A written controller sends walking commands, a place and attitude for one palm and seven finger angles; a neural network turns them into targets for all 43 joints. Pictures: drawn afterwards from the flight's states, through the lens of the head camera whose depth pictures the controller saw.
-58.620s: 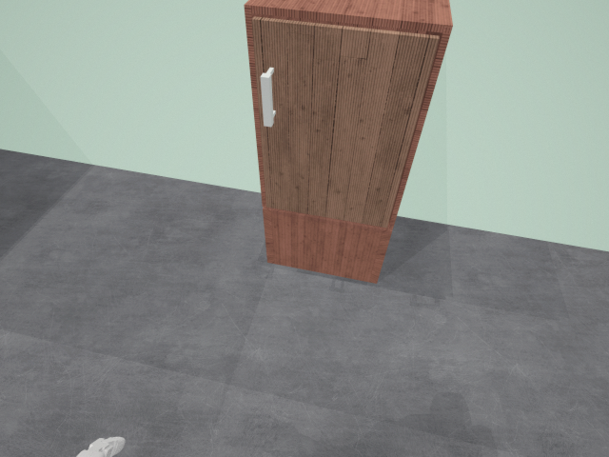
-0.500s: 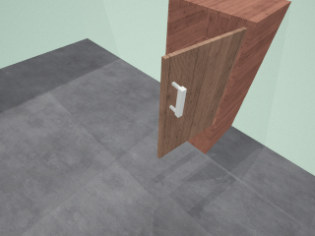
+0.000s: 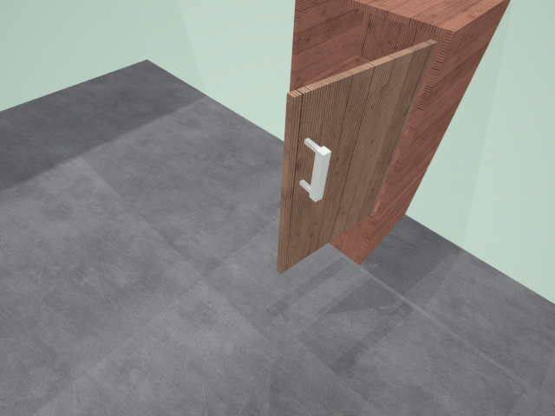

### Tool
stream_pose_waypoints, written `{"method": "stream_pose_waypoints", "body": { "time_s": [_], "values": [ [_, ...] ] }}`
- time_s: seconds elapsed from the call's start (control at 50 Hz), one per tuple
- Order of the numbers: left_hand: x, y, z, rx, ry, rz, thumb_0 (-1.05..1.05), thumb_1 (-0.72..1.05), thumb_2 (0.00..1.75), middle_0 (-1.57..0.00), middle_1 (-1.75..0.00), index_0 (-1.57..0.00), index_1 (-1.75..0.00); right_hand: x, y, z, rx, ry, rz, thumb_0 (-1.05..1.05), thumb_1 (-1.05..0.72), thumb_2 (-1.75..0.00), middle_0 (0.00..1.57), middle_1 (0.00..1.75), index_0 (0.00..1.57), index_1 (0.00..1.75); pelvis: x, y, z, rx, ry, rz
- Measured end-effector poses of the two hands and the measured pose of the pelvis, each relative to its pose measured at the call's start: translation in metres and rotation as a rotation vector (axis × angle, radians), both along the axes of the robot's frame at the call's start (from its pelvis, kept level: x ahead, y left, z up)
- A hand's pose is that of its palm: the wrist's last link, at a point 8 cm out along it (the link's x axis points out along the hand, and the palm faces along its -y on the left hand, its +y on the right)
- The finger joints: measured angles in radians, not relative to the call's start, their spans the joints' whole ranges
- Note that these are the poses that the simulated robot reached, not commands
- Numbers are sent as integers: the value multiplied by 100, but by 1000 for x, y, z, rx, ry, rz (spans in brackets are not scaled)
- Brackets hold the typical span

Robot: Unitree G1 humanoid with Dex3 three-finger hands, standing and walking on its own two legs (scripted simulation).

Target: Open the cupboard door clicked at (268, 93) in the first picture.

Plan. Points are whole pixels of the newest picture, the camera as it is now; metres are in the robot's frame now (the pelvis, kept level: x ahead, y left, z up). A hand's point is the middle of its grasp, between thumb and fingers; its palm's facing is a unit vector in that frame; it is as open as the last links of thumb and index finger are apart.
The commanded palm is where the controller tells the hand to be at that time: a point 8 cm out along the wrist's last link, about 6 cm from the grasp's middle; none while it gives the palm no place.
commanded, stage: look to check the result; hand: left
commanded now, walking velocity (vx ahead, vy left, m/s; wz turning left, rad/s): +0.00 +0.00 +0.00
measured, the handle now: (312, 170) +0.58 -0.04 +0.00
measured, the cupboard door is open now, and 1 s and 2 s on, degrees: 80 80 80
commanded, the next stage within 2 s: stand and wait in 0.30 s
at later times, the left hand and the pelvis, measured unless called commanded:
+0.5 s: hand out of the picture -0.02 +0.15 -0.18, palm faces +0.02 -0.99 -0.14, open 7.4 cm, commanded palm none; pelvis +0.01 +0.00 +0.00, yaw +0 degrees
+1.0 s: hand out of the picture -0.01 +0.15 -0.18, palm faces +0.03 -0.99 -0.14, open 7.4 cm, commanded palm none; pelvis +0.01 -0.01 +0.00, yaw +0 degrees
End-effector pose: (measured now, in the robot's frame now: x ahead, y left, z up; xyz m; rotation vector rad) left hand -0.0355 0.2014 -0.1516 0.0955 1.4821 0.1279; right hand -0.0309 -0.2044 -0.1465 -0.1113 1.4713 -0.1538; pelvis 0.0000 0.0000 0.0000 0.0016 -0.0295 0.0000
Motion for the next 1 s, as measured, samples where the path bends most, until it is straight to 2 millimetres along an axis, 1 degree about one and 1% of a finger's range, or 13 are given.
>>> {"method": "stream_pose_waypoints", "body": {
  "time_s": [0.16,0.5,1.0],
  "values": [
    [2,1,0,1,2,-3,0,91,90,-20,-29,-19,-30,4,-1,0,-5,-8,1,0,-91,-89,19,30,20,30,1,1,0,0,3,-1],
    [15,-1,1,3,-18,-6,0,91,90,-20,-29,-19,-30,19,-5,0,-5,-26,12,0,-91,-89,19,30,20,30,6,-1,1,1,5,1],
    [24,-3,1,1,-22,-5,0,91,90,-20,-30,-19,-30,30,-12,3,-17,-28,23,0,-91,-89,19,30,20,30,13,-5,2,0,5,5]
  ]
}}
